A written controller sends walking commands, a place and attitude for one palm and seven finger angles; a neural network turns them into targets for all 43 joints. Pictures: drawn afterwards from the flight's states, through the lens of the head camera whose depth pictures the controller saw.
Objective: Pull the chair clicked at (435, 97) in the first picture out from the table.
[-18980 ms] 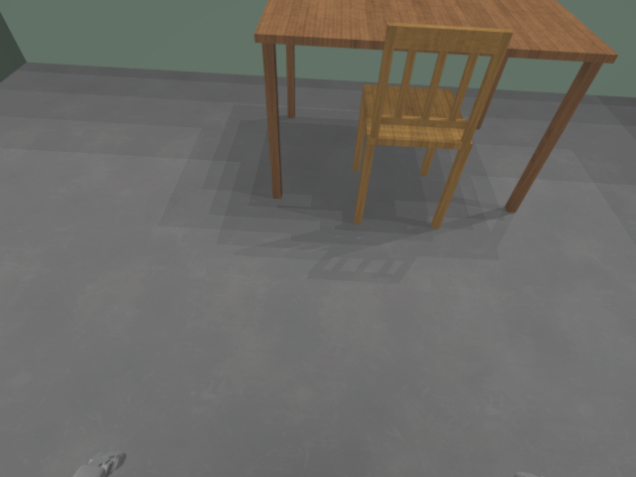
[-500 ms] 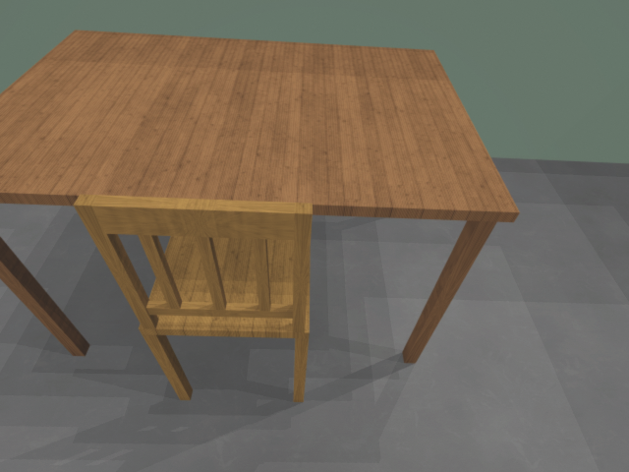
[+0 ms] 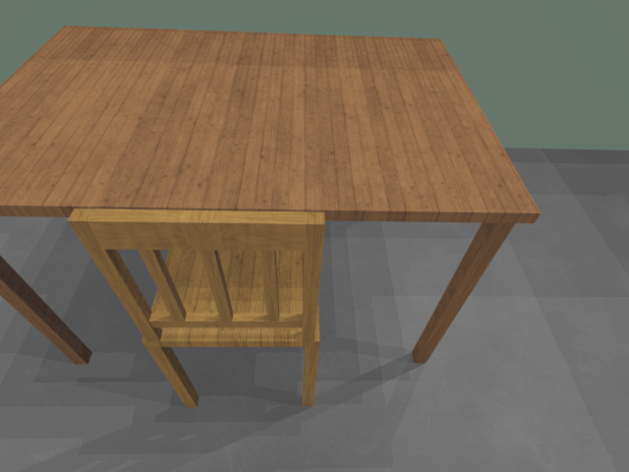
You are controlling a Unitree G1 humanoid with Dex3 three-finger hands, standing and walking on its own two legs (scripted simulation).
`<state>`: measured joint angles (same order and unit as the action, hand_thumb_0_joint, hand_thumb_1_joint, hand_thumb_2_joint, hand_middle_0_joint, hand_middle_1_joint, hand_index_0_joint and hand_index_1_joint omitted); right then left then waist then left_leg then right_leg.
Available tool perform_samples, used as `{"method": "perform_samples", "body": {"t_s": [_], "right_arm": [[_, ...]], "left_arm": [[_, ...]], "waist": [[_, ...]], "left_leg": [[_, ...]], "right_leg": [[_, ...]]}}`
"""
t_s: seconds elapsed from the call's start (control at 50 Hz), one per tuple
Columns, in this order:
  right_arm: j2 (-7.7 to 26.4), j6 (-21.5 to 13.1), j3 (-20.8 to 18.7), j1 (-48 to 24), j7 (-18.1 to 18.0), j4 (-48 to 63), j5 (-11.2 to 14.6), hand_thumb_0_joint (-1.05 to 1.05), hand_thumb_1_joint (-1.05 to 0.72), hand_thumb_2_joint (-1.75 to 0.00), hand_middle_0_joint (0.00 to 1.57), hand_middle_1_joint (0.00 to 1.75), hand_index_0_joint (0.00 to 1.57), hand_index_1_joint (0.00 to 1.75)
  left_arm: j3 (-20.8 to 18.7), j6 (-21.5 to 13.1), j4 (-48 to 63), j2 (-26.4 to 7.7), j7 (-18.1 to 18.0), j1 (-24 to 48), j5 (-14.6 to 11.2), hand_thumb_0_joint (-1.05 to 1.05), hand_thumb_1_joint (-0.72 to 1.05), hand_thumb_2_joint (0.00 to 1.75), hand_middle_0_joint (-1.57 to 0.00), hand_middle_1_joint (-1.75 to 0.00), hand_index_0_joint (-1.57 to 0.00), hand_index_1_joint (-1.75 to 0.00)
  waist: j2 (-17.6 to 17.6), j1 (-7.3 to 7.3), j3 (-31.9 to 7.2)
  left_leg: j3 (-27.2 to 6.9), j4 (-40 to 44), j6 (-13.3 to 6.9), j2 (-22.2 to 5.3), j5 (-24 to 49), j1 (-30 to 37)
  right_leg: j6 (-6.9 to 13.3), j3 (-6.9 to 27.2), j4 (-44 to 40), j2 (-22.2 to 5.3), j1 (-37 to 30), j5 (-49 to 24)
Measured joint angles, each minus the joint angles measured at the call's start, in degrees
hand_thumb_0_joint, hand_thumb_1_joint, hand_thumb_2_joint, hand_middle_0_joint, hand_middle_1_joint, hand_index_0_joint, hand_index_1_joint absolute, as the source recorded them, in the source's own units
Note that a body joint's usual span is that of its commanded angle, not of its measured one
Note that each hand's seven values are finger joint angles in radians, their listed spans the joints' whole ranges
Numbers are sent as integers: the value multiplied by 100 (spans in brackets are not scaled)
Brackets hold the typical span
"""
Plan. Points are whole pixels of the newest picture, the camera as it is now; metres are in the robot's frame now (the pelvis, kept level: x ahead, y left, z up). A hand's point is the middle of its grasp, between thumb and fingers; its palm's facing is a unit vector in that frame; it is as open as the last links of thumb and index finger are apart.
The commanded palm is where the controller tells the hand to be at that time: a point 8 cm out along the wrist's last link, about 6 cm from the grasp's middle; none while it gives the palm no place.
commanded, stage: look again from close up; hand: left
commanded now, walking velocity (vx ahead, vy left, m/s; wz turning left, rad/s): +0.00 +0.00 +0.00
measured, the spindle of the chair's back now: (218, 285) +0.44 +0.20 -0.11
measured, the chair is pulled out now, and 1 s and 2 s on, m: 0.00 0.00 0.00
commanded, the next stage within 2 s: raise the hand toward the chair's back in 0.28 s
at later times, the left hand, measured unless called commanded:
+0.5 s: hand out of the picture +0.11 +0.19 -0.09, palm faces +0.21 -0.95 -0.23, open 7.5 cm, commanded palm +0.11 +0.22 -0.06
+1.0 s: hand (183, 468) +0.14 +0.16 -0.03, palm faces +0.13 -0.99 -0.10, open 11.0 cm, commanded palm +0.13 +0.22 -0.05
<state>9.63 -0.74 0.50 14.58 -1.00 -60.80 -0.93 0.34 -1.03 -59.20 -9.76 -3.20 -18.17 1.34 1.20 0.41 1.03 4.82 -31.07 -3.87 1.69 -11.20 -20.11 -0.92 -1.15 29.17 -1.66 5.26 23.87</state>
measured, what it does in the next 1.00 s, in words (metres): lowers itself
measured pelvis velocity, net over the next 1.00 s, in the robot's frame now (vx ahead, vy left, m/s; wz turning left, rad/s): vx -0.04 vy -0.05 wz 0.04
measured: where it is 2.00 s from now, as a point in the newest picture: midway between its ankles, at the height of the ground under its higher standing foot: outside the picture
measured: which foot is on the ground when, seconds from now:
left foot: down 0.00-1.00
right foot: down 0.00-1.00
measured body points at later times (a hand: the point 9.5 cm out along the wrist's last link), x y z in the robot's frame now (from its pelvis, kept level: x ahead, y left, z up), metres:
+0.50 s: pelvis -0.01 -0.01 +0.00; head +0.01 -0.01 +0.45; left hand +0.10 +0.23 -0.07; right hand +0.08 -0.25 -0.13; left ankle +0.06 +0.08 -0.73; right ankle -0.08 -0.13 -0.72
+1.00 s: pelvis -0.04 -0.05 -0.10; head +0.01 -0.04 +0.34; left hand +0.12 +0.21 -0.02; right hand +0.19 -0.28 -0.16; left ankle +0.06 +0.08 -0.73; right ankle -0.06 -0.12 -0.73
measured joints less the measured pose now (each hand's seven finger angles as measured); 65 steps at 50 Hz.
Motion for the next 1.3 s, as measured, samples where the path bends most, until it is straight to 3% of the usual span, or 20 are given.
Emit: {"method": "perform_samples", "body": {"t_s": [0.4,0.44,0.48,0.52,0.56,0.62,0.66,0.7,0.76,0.8,0.84,0.92,0.96,1.0,1.04,1.1,1.14,1.18,1.22,1.3], "right_arm": [[50,18,44,-360,35,-26,43,0,-90,-90,20,30,20,30],[77,-259,51,-58,-88,560,179,0,-90,-90,20,30,20,30],[109,-818,59,134,-222,907,232,1,-90,-90,20,30,20,30],[189,-1101,42,215,-223,1278,291,1,-90,-90,20,30,20,30],[283,-1230,45,177,-229,1629,258,1,-90,-90,20,30,20,30],[371,-1209,10,-86,-175,1935,137,1,-90,-90,20,30,20,30],[334,-1130,-53,-258,-76,2102,106,1,-90,-90,20,30,20,30],[325,-1034,-118,-356,0,2347,128,1,-90,-90,20,30,20,30],[426,-860,-209,-406,-6,2740,231,1,-90,-90,20,30,20,30],[521,-809,-250,-413,-73,2941,243,1,-90,-90,20,30,20,30],[582,-864,-302,-404,-156,3064,188,1,-90,-90,20,30,20,30],[601,-1119,-317,-433,-319,2965,90,1,-90,-90,20,30,20,30],[592,-1246,-224,-504,-351,2819,97,1,-90,-90,20,30,20,30],[540,-1315,-100,-585,-362,2688,126,1,-90,-90,20,30,20,30],[429,-1274,8,-625,-379,2617,182,1,-90,-90,20,30,20,30],[235,-1055,111,-562,-407,2635,275,1,-90,-90,20,30,20,30],[124,-904,123,-447,-402,2668,291,1,-90,-90,20,30,21,30],[39,-819,69,-285,-373,2682,267,1,-90,-90,20,30,21,30],[8,-819,-28,-110,-327,2676,220,1,-90,-90,20,30,21,30],[142,-888,-168,72,-227,2613,110,1,-90,-90,20,30,21,30]], "left_arm": [[85,32,-150,-82,27,-168,29,1,91,90,-20,-30,-20,-30],[-59,685,2042,-87,-41,-773,-357,1,90,89,-20,-30,-20,-30],[-96,319,3714,-150,-317,-1011,-544,2,89,89,-20,-30,-20,-30],[-94,86,4800,-149,-452,-881,-777,2,88,88,-19,-30,-19,-30],[-170,-378,5360,-126,-359,-496,-880,2,86,87,-19,-29,-19,-29],[-511,-1459,5176,-22,196,196,-1080,1,81,85,-18,-28,-18,-29],[-742,-2170,4971,-45,823,355,-1280,1,77,83,-18,-28,-18,-28],[-874,-2600,4817,-106,1423,293,-1426,1,73,82,-17,-27,-18,-27],[-966,-2460,4542,-134,1904,-97,-1550,0,66,79,-17,-26,-17,-26],[-1026,-2220,4430,-137,1916,-490,-1585,1,61,77,-17,-26,-17,-26],[-1106,-2232,4530,-160,1742,-888,-1544,1,57,75,-17,-25,-17,-25],[-1186,-3031,5385,-301,1431,-1286,-1591,2,47,71,-15,-24,-15,-24],[-1129,-3434,5797,-350,1549,-1164,-1739,2,42,69,-14,-23,-14,-23],[-1038,-3609,5976,-394,1837,-836,-1841,2,38,67,-14,-22,-14,-22],[-964,-3388,5848,-461,2177,-402,-1865,1,33,65,-13,-21,-13,-21],[-935,-2332,5376,-531,2502,164,-1902,1,26,62,-13,-20,-13,-20],[-1024,-1648,5209,-490,2423,245,-1923,1,21,60,-13,-19,-13,-20],[-1174,-1340,5280,-370,2128,51,-1919,1,17,58,-12,-19,-13,-19],[-1275,-1462,5538,-233,1776,-276,-1889,1,12,56,-12,-18,-12,-18],[-1291,-2339,5960,-176,1423,-747,-1719,1,3,52,-11,-17,-11,-17]], "waist": [[38,-100,99],[43,-101,142],[77,-158,112],[13,-44,-17],[-65,110,-220],[-225,253,-661],[-148,234,-903],[-11,188,-1006],[79,107,-997],[81,32,-996],[66,-70,-1003],[-32,-288,-970],[-157,-337,-945],[-289,-324,-950],[-379,-279,-977],[-442,-153,-925],[-432,-58,-888],[-389,-2,-904],[-345,8,-926],[-308,-34,-1006]], "left_leg": [[44,202,69,-85,49,208],[18,109,76,-61,35,71],[61,176,91,16,119,20],[18,142,84,112,190,-115],[-36,-215,104,164,112,-494],[-106,-1075,169,-6,-172,-1402],[-84,-1608,208,-163,-357,-1957],[-109,-2077,290,-267,-491,-2388],[-234,-2596,357,-328,-713,-2791],[-334,-2851,387,-348,-807,-3023],[-440,-3114,411,-381,-902,-3289],[-696,-3626,464,-427,-1073,-3788],[-804,-3827,471,-432,-1136,-3975],[-856,-3970,459,-434,-1178,-4139],[-832,-4028,443,-445,-1198,-4253],[-708,-3925,436,-443,-1186,-4191],[-583,-3742,410,-443,-1168,-4018],[-443,-3521,361,-456,-1156,-3816],[-340,-3315,314,-456,-1138,-3631],[-299,-3214,234,-423,-1126,-3632]], "right_leg": [[25,66,-343,76,-237,-148],[63,6,-38,54,-5,-94],[168,-21,691,-45,438,-52],[186,-55,1106,-102,804,-51],[176,-108,1075,-104,1089,206],[218,-161,1801,45,1933,399],[305,-126,2334,174,2506,566],[397,-130,2810,269,2937,745],[496,-253,3267,333,3262,957],[505,-349,3466,362,3431,1065],[535,-450,3654,407,3627,1158],[636,-692,3985,499,3958,1320],[645,-793,4107,526,4072,1379],[621,-842,4209,536,4197,1419],[586,-816,4275,536,4323,1436],[554,-696,4226,504,4323,1413],[493,-571,4078,479,4211,1364],[429,-427,3876,468,4076,1289],[387,-324,3671,456,3934,1208],[324,-291,3521,422,3916,1136]]}}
